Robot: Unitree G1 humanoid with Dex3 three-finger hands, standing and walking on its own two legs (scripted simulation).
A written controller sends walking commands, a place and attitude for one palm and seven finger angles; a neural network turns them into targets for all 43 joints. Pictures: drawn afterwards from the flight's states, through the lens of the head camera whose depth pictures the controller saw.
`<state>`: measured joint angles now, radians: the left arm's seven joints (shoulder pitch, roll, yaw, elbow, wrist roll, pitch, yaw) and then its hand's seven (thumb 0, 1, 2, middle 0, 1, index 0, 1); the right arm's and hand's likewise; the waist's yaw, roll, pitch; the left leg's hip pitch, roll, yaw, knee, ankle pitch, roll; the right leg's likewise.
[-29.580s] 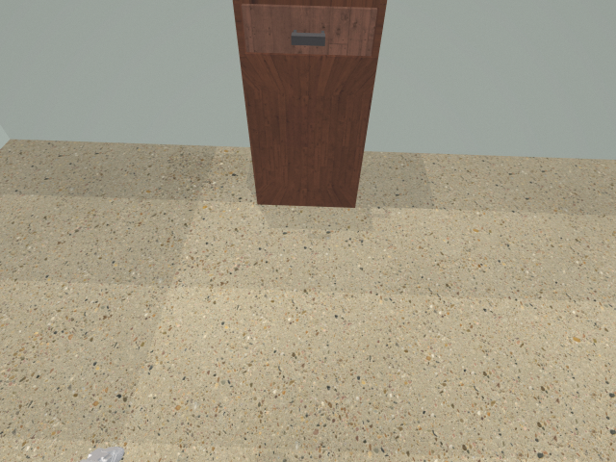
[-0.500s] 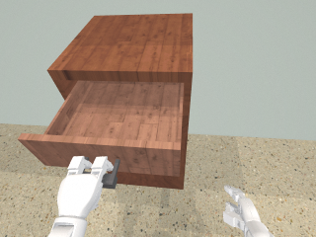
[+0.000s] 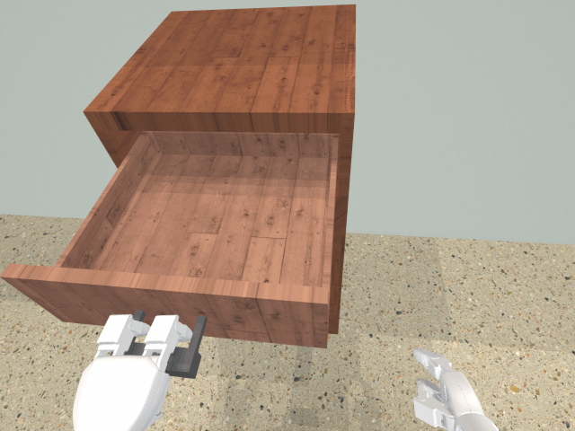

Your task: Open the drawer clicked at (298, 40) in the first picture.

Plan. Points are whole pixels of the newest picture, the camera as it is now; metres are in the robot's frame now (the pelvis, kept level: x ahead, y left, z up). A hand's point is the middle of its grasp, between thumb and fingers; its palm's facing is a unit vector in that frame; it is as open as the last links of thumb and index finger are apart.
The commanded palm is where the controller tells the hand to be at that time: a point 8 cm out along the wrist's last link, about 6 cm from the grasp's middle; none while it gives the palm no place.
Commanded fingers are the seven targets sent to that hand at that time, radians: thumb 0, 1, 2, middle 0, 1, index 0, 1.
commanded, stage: pull the drawer open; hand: left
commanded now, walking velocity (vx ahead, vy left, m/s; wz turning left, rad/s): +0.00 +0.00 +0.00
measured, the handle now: (162, 340) +0.22 +0.19 +0.05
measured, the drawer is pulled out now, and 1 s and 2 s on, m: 0.30 0.30 0.29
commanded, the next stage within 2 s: open the thumb to release the handle in 0.14 s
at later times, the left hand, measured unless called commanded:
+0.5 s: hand (153, 389) +0.16 +0.19 +0.04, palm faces +0.10 -0.13 -0.99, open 8.2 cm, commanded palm +0.12 +0.19 +0.08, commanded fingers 0.00 -0.08 0.48 -0.33 -1.25 -0.33 -1.25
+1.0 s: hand (154, 389) +0.16 +0.19 +0.04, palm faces +0.10 -0.14 -0.98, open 13.7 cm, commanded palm +0.13 +0.19 +0.08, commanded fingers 0.00 -0.50 0.30 -0.30 -1.20 -0.30 -1.20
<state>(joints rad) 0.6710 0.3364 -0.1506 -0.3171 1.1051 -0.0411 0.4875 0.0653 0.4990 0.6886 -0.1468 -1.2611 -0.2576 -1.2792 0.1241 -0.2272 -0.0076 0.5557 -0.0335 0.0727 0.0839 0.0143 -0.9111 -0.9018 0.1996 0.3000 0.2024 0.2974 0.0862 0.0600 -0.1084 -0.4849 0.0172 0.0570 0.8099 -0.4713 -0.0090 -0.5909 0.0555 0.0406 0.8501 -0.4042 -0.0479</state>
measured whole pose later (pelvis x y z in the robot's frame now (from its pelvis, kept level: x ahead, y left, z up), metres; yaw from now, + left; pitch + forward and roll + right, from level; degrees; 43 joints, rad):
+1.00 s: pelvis -0.02 +0.00 +0.01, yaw +1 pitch +5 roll +1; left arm 0.48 0.29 -0.22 -0.20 1.12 0.03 0.44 0.00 -0.47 0.30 -0.25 -1.21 -0.32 -1.23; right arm 0.11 -0.21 0.01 0.60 -0.02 0.07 0.04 0.01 -0.91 -0.90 0.20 0.30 0.20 0.30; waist 0.11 0.06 -0.07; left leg -0.42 0.00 0.04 0.74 -0.41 0.00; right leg -0.51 0.04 0.03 0.77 -0.34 -0.04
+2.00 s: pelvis +0.00 +0.02 +0.03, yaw +1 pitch -1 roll +0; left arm 0.44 0.40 -0.17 -0.52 0.96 0.18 0.15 -0.01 -0.49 0.30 -0.32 -1.20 -0.32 -1.21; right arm 0.06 -0.24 0.06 0.57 0.02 0.13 0.06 0.02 -0.91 -0.90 0.20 0.30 0.20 0.30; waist 0.12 0.11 -0.04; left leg -0.17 0.00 0.03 0.52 -0.34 0.01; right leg -0.25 0.04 0.03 0.53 -0.27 -0.02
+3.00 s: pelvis -0.03 +0.01 +0.04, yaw +2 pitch -3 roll +0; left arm 0.41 0.54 0.03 -0.58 0.81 0.15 -0.01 -0.01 -0.49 0.30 -0.32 -1.20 -0.32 -1.20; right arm 0.08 -0.29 0.05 0.57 0.03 0.14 0.01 0.02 -0.91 -0.90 0.20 0.30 0.20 0.30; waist 0.10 0.13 0.00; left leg -0.14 0.00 0.01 0.48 -0.27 0.00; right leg -0.21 0.04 0.01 0.48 -0.21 -0.03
